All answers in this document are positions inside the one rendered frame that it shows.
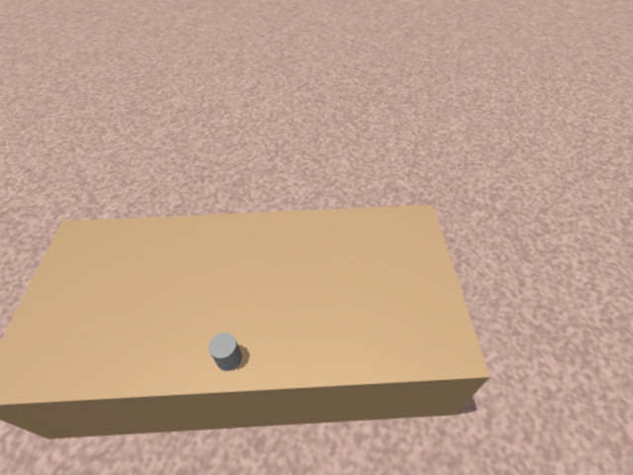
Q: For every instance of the can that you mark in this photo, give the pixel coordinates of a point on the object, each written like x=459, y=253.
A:
x=225, y=351

